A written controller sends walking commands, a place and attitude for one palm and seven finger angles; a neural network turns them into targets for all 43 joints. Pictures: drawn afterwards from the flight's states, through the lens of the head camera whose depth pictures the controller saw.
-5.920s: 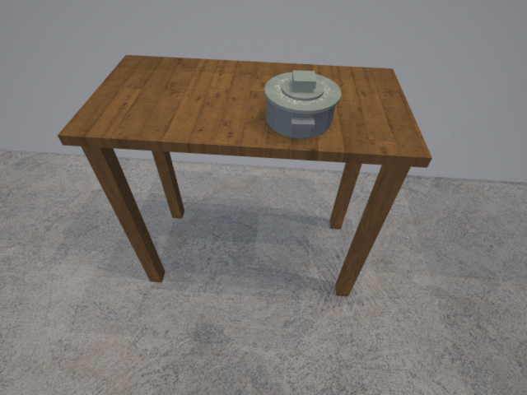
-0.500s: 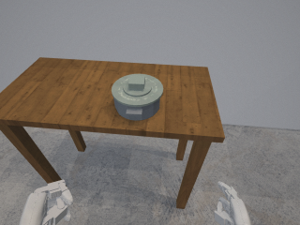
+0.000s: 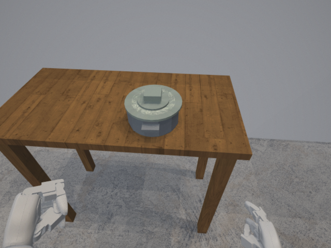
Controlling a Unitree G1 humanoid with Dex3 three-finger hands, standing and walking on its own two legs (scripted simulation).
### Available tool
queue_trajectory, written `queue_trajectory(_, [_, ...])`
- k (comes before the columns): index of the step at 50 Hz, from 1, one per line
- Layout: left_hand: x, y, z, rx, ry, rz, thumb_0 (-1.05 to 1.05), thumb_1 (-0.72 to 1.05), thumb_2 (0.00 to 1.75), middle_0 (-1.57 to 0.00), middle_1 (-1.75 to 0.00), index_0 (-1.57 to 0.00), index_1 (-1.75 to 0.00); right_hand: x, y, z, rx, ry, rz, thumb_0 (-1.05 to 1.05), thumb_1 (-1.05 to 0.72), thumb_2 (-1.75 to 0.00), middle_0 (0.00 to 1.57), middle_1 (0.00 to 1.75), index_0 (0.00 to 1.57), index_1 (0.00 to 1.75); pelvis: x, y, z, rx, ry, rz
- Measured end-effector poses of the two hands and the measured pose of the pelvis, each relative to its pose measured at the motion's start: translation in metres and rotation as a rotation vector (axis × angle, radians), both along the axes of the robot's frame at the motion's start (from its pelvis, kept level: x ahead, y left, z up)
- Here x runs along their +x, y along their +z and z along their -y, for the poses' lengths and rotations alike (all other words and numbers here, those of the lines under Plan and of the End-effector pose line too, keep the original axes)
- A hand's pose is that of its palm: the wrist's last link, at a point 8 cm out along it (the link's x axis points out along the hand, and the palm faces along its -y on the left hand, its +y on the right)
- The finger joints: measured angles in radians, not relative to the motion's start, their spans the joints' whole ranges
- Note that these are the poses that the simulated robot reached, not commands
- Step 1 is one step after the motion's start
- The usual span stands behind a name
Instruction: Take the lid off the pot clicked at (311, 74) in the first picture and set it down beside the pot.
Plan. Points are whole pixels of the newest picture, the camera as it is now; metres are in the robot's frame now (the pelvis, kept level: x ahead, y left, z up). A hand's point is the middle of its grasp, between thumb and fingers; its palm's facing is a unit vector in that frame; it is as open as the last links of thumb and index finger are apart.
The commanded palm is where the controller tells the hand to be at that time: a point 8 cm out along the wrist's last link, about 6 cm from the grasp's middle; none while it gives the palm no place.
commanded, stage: raise the hand higher, near the body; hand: left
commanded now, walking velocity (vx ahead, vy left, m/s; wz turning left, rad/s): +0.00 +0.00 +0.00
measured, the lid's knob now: (153, 93) +0.52 +0.11 +0.11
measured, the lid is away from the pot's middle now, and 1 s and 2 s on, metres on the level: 0.00 0.00 0.00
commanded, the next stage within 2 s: reach forward and open the fingers in 0.34 s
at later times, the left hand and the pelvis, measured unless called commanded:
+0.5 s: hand (62, 179) +0.18 +0.22 +0.16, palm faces +0.37 -0.72 -0.58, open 3.1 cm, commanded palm +0.13 +0.25 +0.18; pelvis +0.01 -0.02 +0.00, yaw +0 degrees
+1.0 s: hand (58, 165) +0.22 +0.25 +0.15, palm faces -0.05 -0.05 -1.00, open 4.6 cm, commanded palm +0.19 +0.24 +0.21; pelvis -0.01 -0.03 +0.00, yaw +2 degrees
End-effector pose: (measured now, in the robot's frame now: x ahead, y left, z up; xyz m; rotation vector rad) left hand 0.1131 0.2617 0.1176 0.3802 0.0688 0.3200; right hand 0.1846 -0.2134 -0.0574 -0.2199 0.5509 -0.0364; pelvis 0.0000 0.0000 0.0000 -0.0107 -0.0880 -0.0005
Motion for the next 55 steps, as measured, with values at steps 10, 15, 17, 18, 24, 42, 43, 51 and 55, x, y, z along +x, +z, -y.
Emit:
queue_trajectory(10, [0.01, 0.026, 0.0, 0.045, 0.014, 0.089, 0.01, 0.9, 0.9, -1.3, -1.5, -1.3, -1.5, 0.01, -0.003, -0.007, 0.019, 0.042, -0.009, 0.01, -0.9, -0.9, 0.2, 0.3, 0.2, 0.3, 0.004, 0.0, 0.005, 0.0, 0.003, -0.004])
queue_trajectory(15, [0.015, 0.037, -0.002, 0.078, 0.023, 0.124, 0.01, 0.9, 0.9, -1.3, -1.5, -1.3, -1.5, 0.006, -0.01, -0.005, 0.028, 0.034, -0.051, 0.01, -0.9, -0.9, 0.2, 0.3, 0.2, 0.3, 0.005, 0.001, 0.01, 0.001, 0.002, -0.005])
queue_trajectory(17, [0.017, 0.04, -0.001, 0.084, 0.026, 0.135, 0.01, 0.9, 0.9, -1.3, -1.5, -1.3, -1.5, 0.004, -0.012, -0.003, 0.028, 0.032, -0.063, 0.01, -0.9, -0.9, 0.2, 0.3, 0.2, 0.3, 0.006, 0.001, 0.011, 0.001, 0.002, -0.005])
queue_trajectory(18, [0.019, 0.042, 0.0, 0.086, 0.025, 0.144, 0.01, 0.9, 0.9, -1.3, -1.5, -1.3, -1.5, 0.003, -0.014, -0.001, 0.027, 0.032, -0.067, 0.01, -0.9, -0.9, 0.2, 0.3, 0.2, 0.3, 0.006, 0.001, 0.012, 0.001, 0.002, -0.005])
queue_trajectory(24, [0.028, 0.062, 0.008, 0.214, 0.009, 0.184, 0.01, 0.89, 0.9, -1.3, -1.5, -1.3, -1.49, -0.001, -0.019, 0.01, 0.015, 0.024, -0.093, 0.01, -0.9, -0.9, 0.2, 0.3, 0.2, 0.3, 0.007, 0.001, 0.016, 0.004, -0.002, -0.014])
queue_trajectory(42, [0.06, 0.073, 0.011, 1.034, -0.079, -0.291, 0.0, 0.52, 1.15, -1.2, -1.09, -1.2, -1.08, 0.032, -0.03, 0.021, 0.072, 0.025, -0.157, 0.01, -0.91, -0.9, 0.2, 0.3, 0.2, 0.29, -0.008, -0.004, 0.022, 0.015, 0.021, -0.057])
queue_trajectory(43, [0.062, 0.074, 0.014, 1.035, -0.102, -0.29, 0.0, 0.49, 1.17, -1.19, -1.05, -1.19, -1.05, 0.033, -0.028, 0.02, 0.071, 0.028, -0.147, 0.01, -0.91, -0.9, 0.2, 0.3, 0.2, 0.29, -0.008, -0.003, 0.023, 0.015, 0.024, -0.053])
queue_trajectory(51, [0.088, 0.086, 0.014, 1.103, -0.198, -0.322, 0.0, 0.24, 1.33, -1.11, -0.77, -1.12, -0.77, 0.03, -0.021, 0.014, 0.075, 0.051, -0.13, 0.01, -0.91, -0.9, 0.2, 0.3, 0.2, 0.29, -0.016, -0.001, 0.025, 0.015, 0.029, -0.029])
queue_trajectory(55, [0.094, 0.091, 0.019, 1.09, -0.239, -0.317, 0.0, 0.12, 1.41, -1.07, -0.63, -1.07, -0.63, 0.021, -0.023, 0.015, 0.081, 0.054, -0.143, 0.01, -0.91, -0.9, 0.2, 0.3, 0.2, 0.29, -0.019, 0.0, 0.022, 0.013, 0.027, -0.031])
